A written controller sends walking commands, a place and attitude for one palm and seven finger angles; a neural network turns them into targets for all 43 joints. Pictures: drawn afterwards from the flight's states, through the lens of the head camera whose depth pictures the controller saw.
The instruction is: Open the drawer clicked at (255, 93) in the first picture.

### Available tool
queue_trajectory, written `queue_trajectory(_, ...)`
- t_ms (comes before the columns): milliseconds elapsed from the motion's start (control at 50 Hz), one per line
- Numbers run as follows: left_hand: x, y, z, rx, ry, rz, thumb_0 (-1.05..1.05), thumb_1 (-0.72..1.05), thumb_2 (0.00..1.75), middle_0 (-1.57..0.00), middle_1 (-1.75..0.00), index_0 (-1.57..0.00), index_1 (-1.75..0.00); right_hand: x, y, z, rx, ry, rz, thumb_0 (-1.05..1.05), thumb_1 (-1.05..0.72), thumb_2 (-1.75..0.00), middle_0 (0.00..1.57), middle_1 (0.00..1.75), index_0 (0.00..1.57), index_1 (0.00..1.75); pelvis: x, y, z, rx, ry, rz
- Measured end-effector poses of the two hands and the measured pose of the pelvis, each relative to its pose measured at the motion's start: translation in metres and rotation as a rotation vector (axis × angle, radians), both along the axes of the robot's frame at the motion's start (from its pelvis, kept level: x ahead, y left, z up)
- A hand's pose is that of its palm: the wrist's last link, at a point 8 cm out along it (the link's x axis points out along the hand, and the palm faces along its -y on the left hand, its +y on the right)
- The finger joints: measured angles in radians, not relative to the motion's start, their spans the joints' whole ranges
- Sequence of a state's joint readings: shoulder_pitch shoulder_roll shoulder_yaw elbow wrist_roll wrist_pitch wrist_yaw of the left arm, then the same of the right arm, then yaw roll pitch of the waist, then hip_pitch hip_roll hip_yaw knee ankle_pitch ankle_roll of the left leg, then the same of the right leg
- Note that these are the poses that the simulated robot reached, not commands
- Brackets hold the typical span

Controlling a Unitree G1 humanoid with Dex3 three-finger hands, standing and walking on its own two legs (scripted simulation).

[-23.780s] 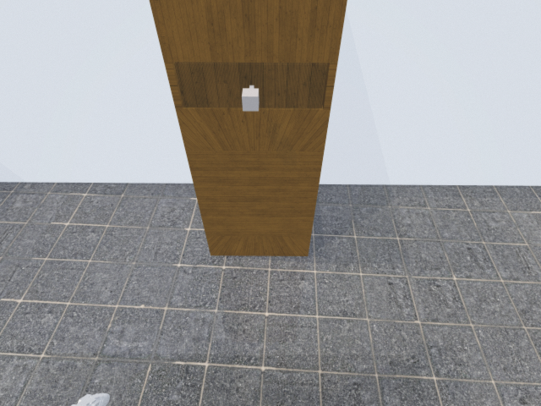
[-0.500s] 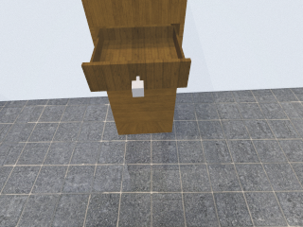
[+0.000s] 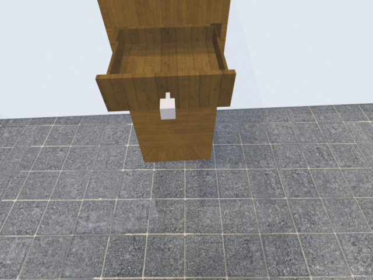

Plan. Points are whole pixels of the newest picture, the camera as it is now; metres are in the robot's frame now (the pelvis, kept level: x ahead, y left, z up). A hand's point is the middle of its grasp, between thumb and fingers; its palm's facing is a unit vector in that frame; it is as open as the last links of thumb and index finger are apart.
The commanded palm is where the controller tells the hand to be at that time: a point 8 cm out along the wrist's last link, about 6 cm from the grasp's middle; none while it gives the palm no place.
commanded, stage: look to check the result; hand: left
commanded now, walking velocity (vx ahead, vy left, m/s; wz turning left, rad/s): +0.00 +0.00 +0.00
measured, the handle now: (167, 103) +0.56 +0.09 +0.04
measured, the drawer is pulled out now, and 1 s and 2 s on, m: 0.30 0.30 0.30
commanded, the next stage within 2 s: stand and wait in 0.34 s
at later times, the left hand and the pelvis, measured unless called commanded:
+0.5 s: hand out of the picture +0.03 +0.17 -0.17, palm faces +0.03 -0.98 -0.20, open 7.3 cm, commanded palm none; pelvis +0.02 -0.01 +0.00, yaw +0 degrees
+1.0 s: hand out of the picture +0.04 +0.16 -0.17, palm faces +0.02 -0.98 -0.20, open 7.3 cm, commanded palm none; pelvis +0.03 -0.01 +0.00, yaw -1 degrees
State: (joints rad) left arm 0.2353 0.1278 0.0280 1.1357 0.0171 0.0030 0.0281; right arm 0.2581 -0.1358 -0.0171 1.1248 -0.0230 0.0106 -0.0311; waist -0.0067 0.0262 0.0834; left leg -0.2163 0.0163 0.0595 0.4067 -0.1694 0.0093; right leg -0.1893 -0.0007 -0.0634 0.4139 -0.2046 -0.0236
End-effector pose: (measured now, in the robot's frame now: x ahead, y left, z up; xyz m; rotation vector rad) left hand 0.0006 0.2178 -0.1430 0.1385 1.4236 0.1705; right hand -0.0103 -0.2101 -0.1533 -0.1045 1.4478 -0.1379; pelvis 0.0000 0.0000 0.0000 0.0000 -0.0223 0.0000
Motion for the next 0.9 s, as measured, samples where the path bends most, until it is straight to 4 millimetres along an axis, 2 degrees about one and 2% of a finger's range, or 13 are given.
queue_trajectory(360,0.012,-0.005,0.001,-0.001,0.005,-0.002,0.01,0.92,0.9,-0.2,-0.3,-0.2,-0.3,0.019,-0.009,0.002,-0.013,-0.006,0.007,0.01,-0.92,-0.9,0.2,0.3,0.2,0.3,0.014,-0.005,0.002,0.001,-0.001,-0.002)
queue_trajectory(640,0.027,-0.004,0.003,0.011,-0.014,-0.01,0.01,0.92,0.9,-0.2,-0.3,-0.2,-0.3,0.027,-0.012,0.002,-0.012,-0.005,0.005,0.01,-0.92,-0.9,0.2,0.3,0.2,0.3,0.023,-0.008,0.002,0.002,0.001,-0.003)
queue_trajectory(900,0.03,-0.007,0.003,0.009,-0.011,-0.015,0.01,0.92,0.9,-0.2,-0.3,-0.2,-0.3,0.031,-0.015,0.003,-0.016,-0.009,0.001,0.01,-0.92,-0.9,0.2,0.3,0.2,0.3,0.027,-0.01,0.003,0.003,0.002,-0.009)
